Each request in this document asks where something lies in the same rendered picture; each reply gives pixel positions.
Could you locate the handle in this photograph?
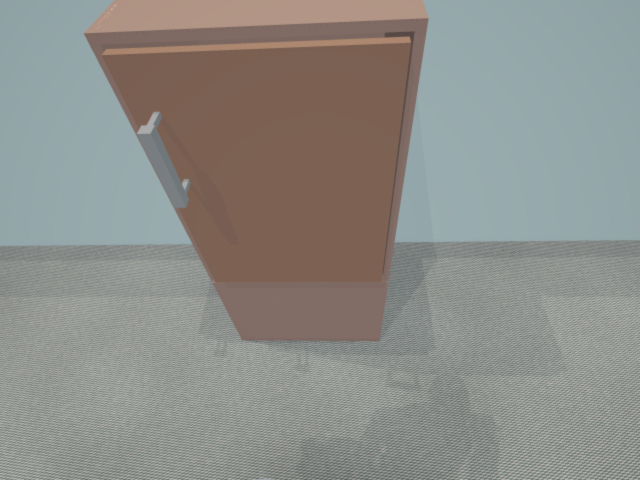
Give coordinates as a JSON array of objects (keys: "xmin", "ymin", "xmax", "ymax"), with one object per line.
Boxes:
[{"xmin": 137, "ymin": 112, "xmax": 191, "ymax": 208}]

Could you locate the cupboard door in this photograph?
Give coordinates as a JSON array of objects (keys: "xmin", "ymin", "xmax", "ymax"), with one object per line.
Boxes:
[{"xmin": 102, "ymin": 36, "xmax": 411, "ymax": 283}]

